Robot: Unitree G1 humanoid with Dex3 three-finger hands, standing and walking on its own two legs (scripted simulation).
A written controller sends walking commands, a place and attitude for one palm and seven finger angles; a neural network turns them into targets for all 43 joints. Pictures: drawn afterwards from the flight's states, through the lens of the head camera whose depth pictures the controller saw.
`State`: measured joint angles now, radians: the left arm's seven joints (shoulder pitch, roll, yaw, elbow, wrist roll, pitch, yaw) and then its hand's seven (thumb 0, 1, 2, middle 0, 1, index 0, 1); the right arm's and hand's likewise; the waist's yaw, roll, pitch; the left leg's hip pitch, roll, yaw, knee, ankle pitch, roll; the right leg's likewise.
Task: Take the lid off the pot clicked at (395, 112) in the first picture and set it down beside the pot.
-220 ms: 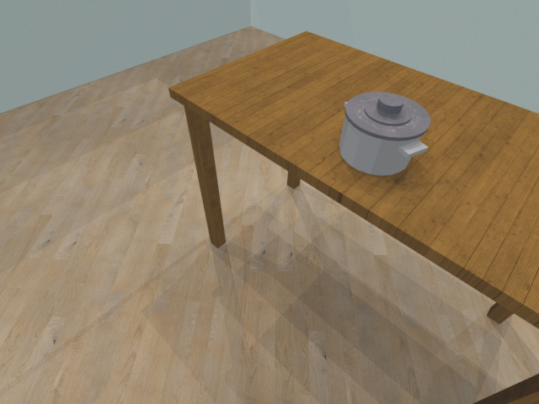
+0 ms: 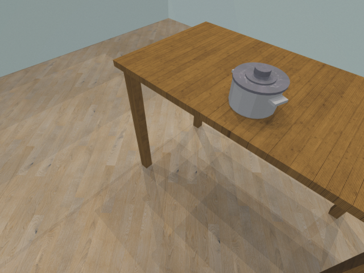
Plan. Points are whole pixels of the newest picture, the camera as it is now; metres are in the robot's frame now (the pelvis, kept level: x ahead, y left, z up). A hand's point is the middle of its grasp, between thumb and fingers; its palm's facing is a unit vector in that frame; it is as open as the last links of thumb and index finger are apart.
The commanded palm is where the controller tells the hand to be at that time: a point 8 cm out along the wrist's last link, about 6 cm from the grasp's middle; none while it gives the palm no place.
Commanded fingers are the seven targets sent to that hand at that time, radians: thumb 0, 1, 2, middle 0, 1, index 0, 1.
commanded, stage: look at it before walking up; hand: left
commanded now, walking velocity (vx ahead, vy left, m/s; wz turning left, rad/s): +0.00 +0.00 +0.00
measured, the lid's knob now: (262, 70) +0.66 -0.21 +0.13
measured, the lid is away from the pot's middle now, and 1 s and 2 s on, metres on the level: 0.00 0.00 0.00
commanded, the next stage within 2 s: turn to face it in 0.42 s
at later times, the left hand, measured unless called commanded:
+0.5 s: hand out of the picture +0.02 +0.18 -0.18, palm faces +0.02 -0.98 -0.20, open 7.4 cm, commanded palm none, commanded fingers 0.00 0.90 0.90 -0.20 -0.30 -0.20 -0.30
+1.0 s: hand out of the picture +0.07 +0.18 -0.17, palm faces -0.09 -0.96 -0.27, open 7.4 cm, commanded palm none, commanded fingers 0.00 0.90 0.90 -0.20 -0.30 -0.20 -0.30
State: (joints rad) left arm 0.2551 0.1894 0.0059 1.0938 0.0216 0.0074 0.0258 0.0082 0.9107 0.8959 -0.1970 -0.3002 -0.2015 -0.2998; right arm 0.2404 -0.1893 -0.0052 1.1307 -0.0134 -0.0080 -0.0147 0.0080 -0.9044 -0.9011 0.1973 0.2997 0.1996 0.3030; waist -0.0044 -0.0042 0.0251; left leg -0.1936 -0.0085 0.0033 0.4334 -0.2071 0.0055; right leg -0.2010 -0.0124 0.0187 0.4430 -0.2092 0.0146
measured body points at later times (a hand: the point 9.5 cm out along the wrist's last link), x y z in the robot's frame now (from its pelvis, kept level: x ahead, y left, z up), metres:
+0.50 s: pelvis +0.01 +0.00 +0.00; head +0.02 +0.00 +0.45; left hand +0.02 +0.23 -0.16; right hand +0.02 -0.23 -0.16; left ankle +0.02 +0.12 -0.74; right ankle +0.02 -0.13 -0.74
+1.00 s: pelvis +0.01 -0.02 -0.01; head +0.05 -0.04 +0.44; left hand +0.08 +0.23 -0.15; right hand +0.05 -0.28 -0.17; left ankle +0.00 +0.12 -0.69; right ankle +0.02 -0.12 -0.74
